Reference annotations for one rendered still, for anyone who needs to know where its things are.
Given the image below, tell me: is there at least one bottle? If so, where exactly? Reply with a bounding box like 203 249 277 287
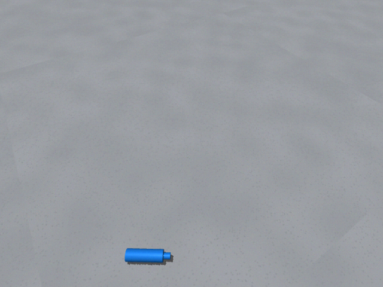
124 248 171 262

